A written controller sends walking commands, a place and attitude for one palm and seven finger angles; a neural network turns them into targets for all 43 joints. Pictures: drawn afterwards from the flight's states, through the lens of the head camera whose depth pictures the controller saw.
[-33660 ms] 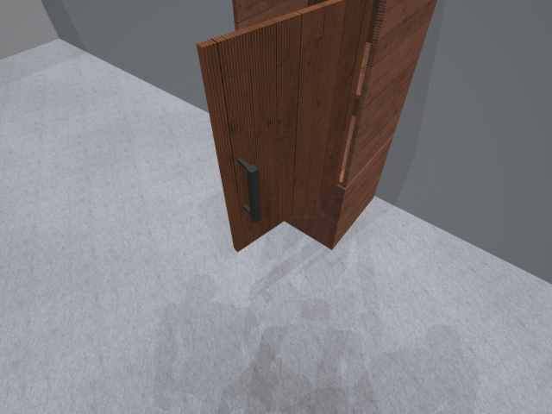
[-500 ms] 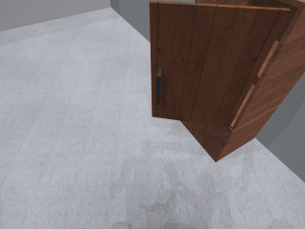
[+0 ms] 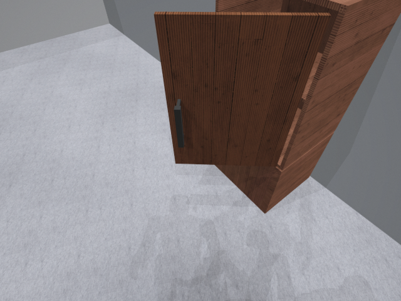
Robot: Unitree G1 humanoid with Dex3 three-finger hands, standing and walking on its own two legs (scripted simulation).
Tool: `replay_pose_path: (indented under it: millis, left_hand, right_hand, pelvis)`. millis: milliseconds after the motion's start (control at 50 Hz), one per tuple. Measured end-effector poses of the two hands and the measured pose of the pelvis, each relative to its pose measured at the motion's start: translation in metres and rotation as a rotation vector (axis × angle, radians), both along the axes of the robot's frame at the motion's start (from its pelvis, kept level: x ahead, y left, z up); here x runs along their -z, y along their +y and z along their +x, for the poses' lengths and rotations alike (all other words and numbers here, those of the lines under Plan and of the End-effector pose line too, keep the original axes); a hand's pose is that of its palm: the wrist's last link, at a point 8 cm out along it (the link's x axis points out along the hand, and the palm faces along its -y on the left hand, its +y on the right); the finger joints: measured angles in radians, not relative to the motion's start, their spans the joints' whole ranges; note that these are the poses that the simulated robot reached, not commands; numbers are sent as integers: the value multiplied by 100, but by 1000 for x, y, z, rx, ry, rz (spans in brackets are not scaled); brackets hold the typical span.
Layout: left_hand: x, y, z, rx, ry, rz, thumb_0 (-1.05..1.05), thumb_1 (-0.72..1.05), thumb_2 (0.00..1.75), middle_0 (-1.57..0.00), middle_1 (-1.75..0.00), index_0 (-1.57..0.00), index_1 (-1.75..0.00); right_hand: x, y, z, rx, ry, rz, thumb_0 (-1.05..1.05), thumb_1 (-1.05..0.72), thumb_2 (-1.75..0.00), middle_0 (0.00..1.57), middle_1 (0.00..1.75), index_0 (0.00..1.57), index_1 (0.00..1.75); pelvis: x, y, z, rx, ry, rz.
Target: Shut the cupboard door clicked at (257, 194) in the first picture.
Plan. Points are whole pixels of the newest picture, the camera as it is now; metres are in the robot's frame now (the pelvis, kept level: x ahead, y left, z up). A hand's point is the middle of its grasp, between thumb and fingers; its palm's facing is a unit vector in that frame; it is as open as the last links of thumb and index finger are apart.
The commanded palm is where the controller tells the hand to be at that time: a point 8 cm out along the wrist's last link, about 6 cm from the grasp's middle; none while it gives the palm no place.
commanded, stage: take the last steps up to it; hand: left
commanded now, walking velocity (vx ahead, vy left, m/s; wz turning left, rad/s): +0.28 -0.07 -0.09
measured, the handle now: (180, 124) +0.67 +0.11 -0.09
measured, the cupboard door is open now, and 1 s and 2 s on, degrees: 50 50 50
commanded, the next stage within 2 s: come to a stop and stand still in 0.46 s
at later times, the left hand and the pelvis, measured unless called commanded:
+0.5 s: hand out of the picture +0.15 +0.17 -0.18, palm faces -0.01 -0.99 -0.14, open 7.4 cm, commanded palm none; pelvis +0.14 +0.00 +0.01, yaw -3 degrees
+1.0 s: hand (150, 246) +0.28 +0.15 -0.17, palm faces +0.03 -0.98 -0.20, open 7.3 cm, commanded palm none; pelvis +0.20 -0.03 +0.01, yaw +0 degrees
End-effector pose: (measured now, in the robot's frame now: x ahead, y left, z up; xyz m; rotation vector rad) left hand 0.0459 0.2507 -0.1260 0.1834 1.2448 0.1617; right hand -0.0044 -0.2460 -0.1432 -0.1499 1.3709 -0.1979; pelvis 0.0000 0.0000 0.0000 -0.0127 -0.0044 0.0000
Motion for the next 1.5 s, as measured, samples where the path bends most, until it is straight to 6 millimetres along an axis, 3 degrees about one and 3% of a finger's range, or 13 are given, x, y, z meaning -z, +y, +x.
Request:
replay_pose_path:
  millis: [120, 240, 340, 440, 560, 640, 720, 840, 940, 1040, 1160, 1320, 1500]
  left_hand:
    - [0, -25, -14, -29, 86, -28, 1, 91, 90, -20, -30, -19, -30]
    - [13, -44, -20, -51, 211, -94, 1, 91, 90, -20, -30, -20, -30]
    - [36, -41, -4, -69, 288, -136, 1, 91, 90, -20, -30, -20, -30]
    - [33, -30, 54, -13, 242, -115, 1, 91, 90, -20, -30, -20, -30]
    - [9, -26, 151, 20, 56, -64, 1, 92, 90, -20, -30, -19, -30]
    - [-1, -35, 199, 46, -21, -22, 1, 92, 90, -19, -30, -19, -30]
    - [1, -52, 227, 66, -37, 12, 1, 92, 90, -19, -30, -19, -30]
    - [1, -75, 245, 61, -10, -11, 0, 92, 90, -20, -30, -19, -30]
    - [4, -65, 242, 12, -19, -18, 0, 92, 90, -20, -30, -20, -30]
    - [20, -37, 222, -18, 10, -28, 0, 92, 90, -20, -30, -20, -30]
    - [22, -10, 192, -29, 81, -19, 1, 92, 90, -20, -30, -20, -30]
    - [10, -7, 152, -24, 123, -6, 1, 91, 90, -20, -30, -19, -30]
    - [6, -40, 109, 8, 190, -32, 1, 91, 90, -20, -30, -19, -30]
  right_hand:
    - [-13, -18, 36, 1, -12, -15, 1, -91, -90, 20, 30, 20, 30]
    - [-19, -9, 107, -36, -91, -20, 1, -91, -90, 20, 30, 19, 30]
    - [-11, 12, 169, -71, -178, -33, 1, -91, -90, 20, 30, 19, 30]
    - [-15, 23, 180, -35, -178, -22, 1, -91, -90, 20, 30, 20, 30]
    - [-18, 8, 166, 6, -58, -12, 0, -93, -90, 21, 30, 20, 30]
    - [-10, -7, 164, 34, 15, 16, 1, -92, -90, 21, 30, 20, 30]
    - [4, -22, 175, 64, 50, 45, 1, -91, -90, 20, 30, 20, 30]
    - [-2, -33, 204, 68, 46, 33, 1, -91, -90, 20, 30, 20, 30]
    - [-11, -37, 234, 13, 17, -15, 1, -91, -90, 20, 30, 19, 30]
    - [-18, -29, 262, -32, -88, -65, 1, -91, -90, 20, 30, 19, 30]
    - [-30, -5, 269, -68, -153, -76, 1, -91, -90, 20, 30, 20, 30]
    - [-23, 16, 252, -59, -159, -3, 1, -90, -90, 20, 30, 20, 30]
    - [-9, 5, 196, 31, -86, 35, 0, -93, -90, 21, 30, 20, 30]
  pelvis:
    - [-10, -7, 29, 1, 2, 5]
    - [-7, -5, 64, 0, 4, -8]
    - [10, 6, 102, 19, -9, -16]
    - [4, 6, 125, 49, -20, 7]
    - [-10, -4, 153, 41, -8, 4]
    - [-9, -21, 175, 35, -7, 12]
    - [-1, -40, 197, 39, -7, 34]
    - [-7, -47, 214, 30, 4, 30]
    - [-9, -38, 209, 11, -2, 29]
    - [0, -19, 203, 6, -9, -1]
    - [-4, -7, 192, 28, -23, 0]
    - [-9, -3, 177, 40, -11, 2]
    - [-10, -11, 164, 48, -15, 17]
